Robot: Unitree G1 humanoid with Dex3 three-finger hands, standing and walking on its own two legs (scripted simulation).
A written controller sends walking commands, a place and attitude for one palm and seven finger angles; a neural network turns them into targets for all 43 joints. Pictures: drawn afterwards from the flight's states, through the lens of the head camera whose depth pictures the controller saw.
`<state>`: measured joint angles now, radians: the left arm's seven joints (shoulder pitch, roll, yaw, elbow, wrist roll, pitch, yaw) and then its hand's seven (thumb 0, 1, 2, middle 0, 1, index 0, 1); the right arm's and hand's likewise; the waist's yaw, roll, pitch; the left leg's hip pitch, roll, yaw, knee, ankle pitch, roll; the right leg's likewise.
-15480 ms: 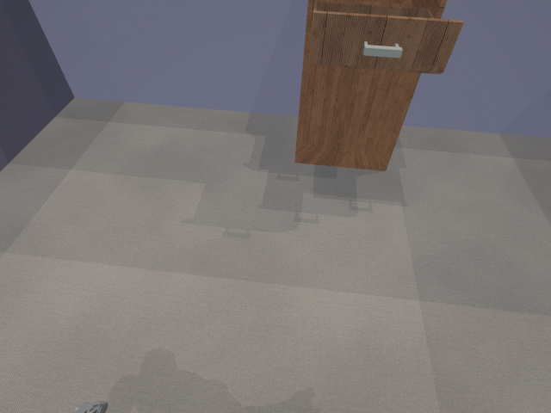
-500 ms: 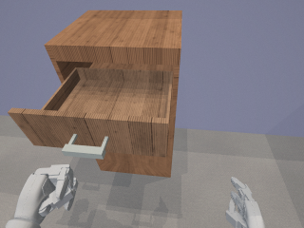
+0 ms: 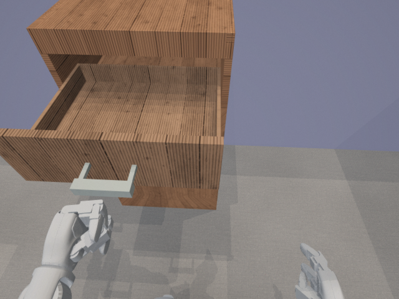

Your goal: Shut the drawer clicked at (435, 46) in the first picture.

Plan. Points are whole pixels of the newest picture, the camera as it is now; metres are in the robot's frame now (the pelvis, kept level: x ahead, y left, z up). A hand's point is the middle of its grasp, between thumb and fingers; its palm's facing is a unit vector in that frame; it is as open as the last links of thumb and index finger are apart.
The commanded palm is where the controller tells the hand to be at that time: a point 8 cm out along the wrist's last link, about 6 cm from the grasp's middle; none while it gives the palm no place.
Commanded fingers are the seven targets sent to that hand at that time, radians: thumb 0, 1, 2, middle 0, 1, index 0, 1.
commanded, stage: bring the fist close to the handle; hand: left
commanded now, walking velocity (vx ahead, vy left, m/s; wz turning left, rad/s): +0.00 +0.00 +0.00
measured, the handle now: (106, 178) +0.33 +0.21 +0.06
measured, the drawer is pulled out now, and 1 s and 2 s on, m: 0.29 0.29 0.16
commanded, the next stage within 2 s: push the drawer shut in 0.56 s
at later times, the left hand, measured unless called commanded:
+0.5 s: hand (118, 227) +0.24 +0.16 +0.05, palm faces -0.01 -1.00 -0.06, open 3.2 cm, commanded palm +0.21 +0.22 +0.06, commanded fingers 0.00 0.90 0.90 -1.40 -1.60 -1.40 -1.60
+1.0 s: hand (120, 215) +0.26 +0.16 +0.06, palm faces -0.01 -1.00 -0.07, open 3.2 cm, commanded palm +0.24 +0.22 +0.06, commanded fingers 0.00 0.90 0.90 -1.40 -1.60 -1.40 -1.60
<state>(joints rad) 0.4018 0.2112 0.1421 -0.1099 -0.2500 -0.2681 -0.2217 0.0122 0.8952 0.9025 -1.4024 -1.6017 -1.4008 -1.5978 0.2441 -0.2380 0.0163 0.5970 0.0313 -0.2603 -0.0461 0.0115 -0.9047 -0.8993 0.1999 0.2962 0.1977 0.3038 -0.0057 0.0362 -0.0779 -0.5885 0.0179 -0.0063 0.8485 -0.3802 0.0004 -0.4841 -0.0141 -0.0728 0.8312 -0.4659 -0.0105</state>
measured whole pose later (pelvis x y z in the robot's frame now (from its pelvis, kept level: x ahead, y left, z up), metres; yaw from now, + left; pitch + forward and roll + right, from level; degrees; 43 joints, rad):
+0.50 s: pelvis +0.00 +0.00 -0.01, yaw -1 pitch +10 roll -1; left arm 0.37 0.20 0.11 -0.08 -0.23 -0.30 -0.17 0.01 0.90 0.90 -1.40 -1.60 -1.40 -1.60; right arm 0.24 -0.24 0.02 0.54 0.03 -0.16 -0.03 0.01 -0.91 -0.90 0.20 0.30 0.20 0.30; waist -0.01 0.04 -0.10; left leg -0.68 0.02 0.00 0.93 -0.42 0.00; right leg -0.58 -0.01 -0.07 0.91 -0.51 -0.01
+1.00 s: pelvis +0.00 -0.01 -0.01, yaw +0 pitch +10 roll -1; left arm 0.25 0.23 0.16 0.04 -0.25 -0.31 -0.21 0.00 0.88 0.92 -1.40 -1.60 -1.40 -1.60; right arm 0.24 -0.25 0.01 0.57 0.03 -0.14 -0.04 0.01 -0.91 -0.90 0.20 0.30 0.20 0.30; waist -0.02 0.04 -0.11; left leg -0.68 0.03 -0.02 0.92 -0.41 -0.02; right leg -0.57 0.00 -0.08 0.91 -0.51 -0.03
